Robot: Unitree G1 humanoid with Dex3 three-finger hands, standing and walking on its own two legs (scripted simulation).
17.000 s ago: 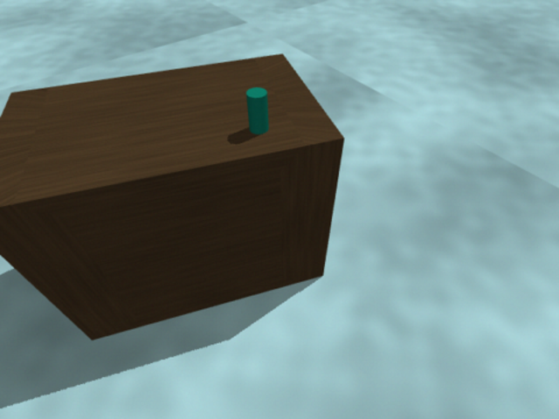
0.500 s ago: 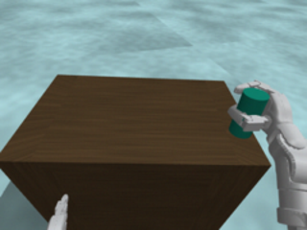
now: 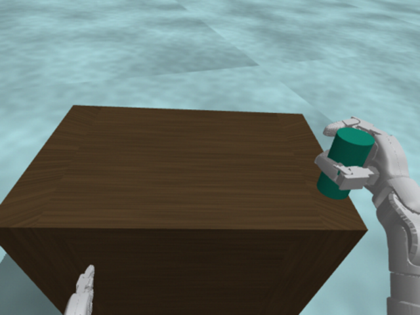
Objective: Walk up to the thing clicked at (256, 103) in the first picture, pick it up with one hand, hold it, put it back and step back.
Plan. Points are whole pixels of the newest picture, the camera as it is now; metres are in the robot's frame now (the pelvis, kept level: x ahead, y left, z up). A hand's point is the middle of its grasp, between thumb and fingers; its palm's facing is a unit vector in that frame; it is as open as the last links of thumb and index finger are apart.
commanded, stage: hold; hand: right
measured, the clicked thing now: (343, 164) +0.33 -0.18 +0.20
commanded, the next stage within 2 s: none
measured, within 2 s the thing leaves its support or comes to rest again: neither
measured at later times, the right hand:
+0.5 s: hand (337, 162) +0.32 -0.17 +0.21, palm faces +0.01 +1.00 -0.04, open 7.8 cm
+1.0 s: hand (340, 165) +0.31 -0.17 +0.21, palm faces +0.01 +1.00 -0.04, open 7.8 cm
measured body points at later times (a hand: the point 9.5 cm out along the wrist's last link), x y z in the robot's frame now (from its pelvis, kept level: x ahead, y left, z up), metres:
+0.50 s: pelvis +0.00 +0.00 +0.00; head -0.03 +0.03 +0.45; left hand +0.17 +0.27 -0.07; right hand +0.31 -0.22 +0.22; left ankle +0.03 +0.14 -0.73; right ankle +0.00 -0.14 -0.73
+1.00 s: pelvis -0.01 +0.00 +0.00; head -0.04 +0.02 +0.45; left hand +0.16 +0.26 -0.07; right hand +0.31 -0.22 +0.22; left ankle +0.03 +0.14 -0.73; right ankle +0.00 -0.14 -0.73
